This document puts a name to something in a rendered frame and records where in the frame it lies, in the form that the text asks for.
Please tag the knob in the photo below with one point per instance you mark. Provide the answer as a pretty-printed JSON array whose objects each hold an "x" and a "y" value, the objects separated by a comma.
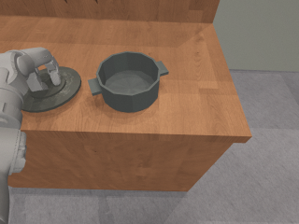
[{"x": 45, "y": 77}]

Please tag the left robot hand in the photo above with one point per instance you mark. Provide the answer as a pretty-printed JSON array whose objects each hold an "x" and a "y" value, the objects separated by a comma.
[{"x": 42, "y": 56}]

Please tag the table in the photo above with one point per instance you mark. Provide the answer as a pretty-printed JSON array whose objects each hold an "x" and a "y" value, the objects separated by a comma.
[{"x": 85, "y": 143}]

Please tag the pot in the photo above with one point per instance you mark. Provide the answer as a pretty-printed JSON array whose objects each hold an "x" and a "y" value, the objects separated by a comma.
[{"x": 129, "y": 81}]

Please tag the lid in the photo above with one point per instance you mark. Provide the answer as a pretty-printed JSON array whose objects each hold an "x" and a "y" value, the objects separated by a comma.
[{"x": 56, "y": 95}]

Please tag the left robot forearm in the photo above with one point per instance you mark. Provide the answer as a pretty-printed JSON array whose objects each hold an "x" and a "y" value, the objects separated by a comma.
[{"x": 15, "y": 68}]

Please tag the left robot upper arm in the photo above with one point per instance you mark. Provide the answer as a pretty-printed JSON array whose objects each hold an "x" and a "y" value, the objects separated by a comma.
[{"x": 12, "y": 160}]

